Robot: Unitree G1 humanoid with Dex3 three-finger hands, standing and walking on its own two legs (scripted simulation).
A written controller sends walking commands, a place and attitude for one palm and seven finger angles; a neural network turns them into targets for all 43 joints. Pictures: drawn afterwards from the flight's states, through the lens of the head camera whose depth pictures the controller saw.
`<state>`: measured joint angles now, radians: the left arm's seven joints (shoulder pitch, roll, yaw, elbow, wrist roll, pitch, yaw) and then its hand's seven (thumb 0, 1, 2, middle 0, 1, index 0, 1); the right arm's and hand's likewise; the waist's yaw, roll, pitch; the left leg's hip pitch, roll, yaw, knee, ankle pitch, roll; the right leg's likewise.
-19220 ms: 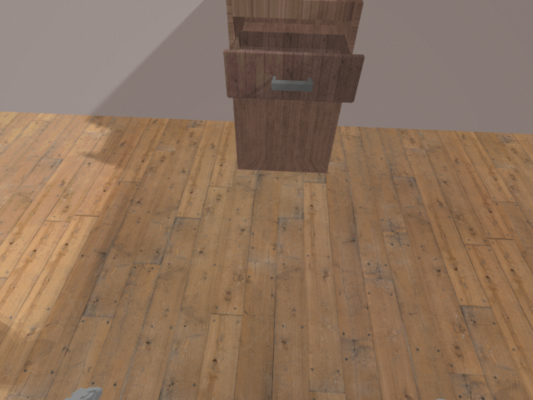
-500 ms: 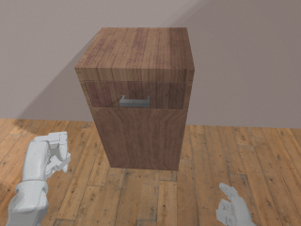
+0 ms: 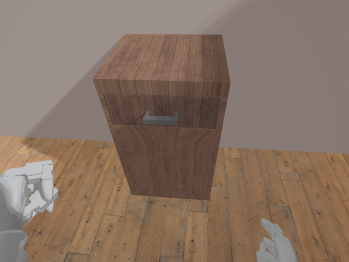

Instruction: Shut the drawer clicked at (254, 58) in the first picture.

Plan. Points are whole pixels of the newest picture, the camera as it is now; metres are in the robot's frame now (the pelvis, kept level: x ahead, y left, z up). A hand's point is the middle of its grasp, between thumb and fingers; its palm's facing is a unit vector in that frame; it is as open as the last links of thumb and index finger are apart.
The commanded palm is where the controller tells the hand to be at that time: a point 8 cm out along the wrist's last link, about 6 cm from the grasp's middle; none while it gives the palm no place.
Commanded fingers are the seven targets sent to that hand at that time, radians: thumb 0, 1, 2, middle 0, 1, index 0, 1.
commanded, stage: step back with the hand held close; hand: left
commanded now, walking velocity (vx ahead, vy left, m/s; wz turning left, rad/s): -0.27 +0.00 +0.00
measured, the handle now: (161, 117) +0.65 +0.15 -0.07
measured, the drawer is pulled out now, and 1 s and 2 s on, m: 0.00 0.00 0.00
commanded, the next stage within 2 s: stop stepping back and stand still in 1.32 s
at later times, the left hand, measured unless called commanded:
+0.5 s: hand (39, 201) +0.16 +0.25 +0.15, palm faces +0.28 -0.82 -0.51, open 3.3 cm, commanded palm +0.10 +0.30 +0.17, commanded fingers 0.00 0.90 0.90 -1.40 -1.60 -1.40 -1.60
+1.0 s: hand out of the picture +0.09 +0.27 +0.16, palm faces +0.36 -0.82 -0.44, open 3.3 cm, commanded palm +0.02 +0.32 +0.17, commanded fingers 0.00 0.90 0.90 -1.40 -1.60 -1.40 -1.60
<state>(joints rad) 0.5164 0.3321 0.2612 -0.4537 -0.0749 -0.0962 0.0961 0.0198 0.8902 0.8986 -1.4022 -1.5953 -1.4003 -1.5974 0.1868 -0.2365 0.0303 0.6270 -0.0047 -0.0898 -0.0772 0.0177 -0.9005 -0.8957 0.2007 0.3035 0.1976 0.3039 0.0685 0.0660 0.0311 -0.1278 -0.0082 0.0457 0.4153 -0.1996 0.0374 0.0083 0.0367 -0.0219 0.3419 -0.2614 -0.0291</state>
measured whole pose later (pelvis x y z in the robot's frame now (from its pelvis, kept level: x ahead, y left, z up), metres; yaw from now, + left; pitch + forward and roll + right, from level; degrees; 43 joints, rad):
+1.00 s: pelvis -0.10 +0.03 -0.02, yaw +2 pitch -1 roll -4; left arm 0.60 0.40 0.37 -0.62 -0.03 -0.28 0.14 0.02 0.89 0.90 -1.40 -1.59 -1.40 -1.60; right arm 0.18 -0.23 -0.02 0.59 -0.01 -0.04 -0.07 0.02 -0.90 -0.90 0.20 0.30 0.20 0.30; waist -0.01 0.02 0.07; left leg -0.47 -0.02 0.02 0.59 -0.17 0.06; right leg -0.33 0.06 0.00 0.54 -0.20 0.01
